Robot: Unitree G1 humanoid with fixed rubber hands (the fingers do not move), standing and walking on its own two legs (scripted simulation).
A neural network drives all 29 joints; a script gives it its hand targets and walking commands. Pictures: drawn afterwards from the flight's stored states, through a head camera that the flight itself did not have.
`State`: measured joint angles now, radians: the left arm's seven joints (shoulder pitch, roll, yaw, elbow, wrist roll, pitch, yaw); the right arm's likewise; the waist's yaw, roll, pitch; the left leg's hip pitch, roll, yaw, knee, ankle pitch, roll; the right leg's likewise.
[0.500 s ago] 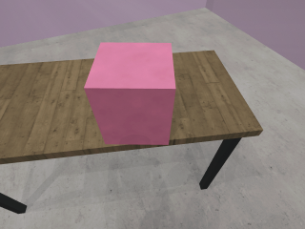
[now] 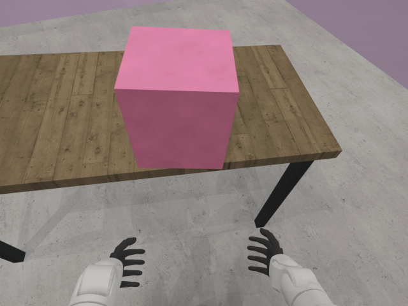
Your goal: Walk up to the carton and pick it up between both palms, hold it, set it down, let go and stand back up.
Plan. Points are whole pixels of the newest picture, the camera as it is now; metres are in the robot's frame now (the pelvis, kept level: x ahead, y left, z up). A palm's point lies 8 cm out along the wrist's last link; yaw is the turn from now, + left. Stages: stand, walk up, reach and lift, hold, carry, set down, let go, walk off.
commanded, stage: reach and lift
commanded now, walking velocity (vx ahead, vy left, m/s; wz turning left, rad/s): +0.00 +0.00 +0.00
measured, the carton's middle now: (181, 103) +0.52 +0.05 +0.06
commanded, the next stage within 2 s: none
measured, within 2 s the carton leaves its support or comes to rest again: neither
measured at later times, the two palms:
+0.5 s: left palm (85, 291) +0.16 +0.22 -0.07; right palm (295, 297) +0.14 -0.18 -0.08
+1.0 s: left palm (78, 283) +0.17 +0.23 -0.05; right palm (300, 285) +0.15 -0.18 -0.05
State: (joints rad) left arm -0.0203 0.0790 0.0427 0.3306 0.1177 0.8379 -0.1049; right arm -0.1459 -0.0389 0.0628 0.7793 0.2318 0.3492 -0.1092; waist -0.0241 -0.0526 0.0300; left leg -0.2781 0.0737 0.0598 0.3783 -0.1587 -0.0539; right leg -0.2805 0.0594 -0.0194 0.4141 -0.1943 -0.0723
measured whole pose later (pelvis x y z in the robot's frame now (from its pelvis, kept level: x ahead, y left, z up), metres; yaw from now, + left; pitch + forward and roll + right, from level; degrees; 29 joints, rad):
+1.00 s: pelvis +0.01 +0.03 +0.00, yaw -2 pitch -2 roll +0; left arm 0.28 0.16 -0.07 0.16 -0.09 0.39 0.12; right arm 0.34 -0.14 -0.04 0.29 0.11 0.16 0.05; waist 0.04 -0.04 0.04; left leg -0.12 0.04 0.11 0.33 -0.17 -0.01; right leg -0.13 0.03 0.03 0.36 -0.19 -0.02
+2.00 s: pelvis +0.02 +0.03 +0.00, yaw +0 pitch +2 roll +0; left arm -0.15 0.15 -0.02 0.51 -0.14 -0.12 0.13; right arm -0.17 -0.24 0.05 0.61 0.27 -0.18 0.00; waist 0.02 -0.03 -0.02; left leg -0.20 0.04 0.07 0.37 -0.20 -0.02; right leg -0.17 0.03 -0.01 0.36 -0.21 -0.02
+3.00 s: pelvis +0.00 +0.03 +0.00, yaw +1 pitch +10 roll -1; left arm -0.95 0.27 0.01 0.85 -0.25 0.31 0.15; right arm -1.01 -0.34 0.02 1.08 0.31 0.21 -0.05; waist 0.04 0.01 -0.13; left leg -0.40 0.05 0.05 0.35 -0.12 -0.01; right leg -0.35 0.04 -0.02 0.29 -0.11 -0.02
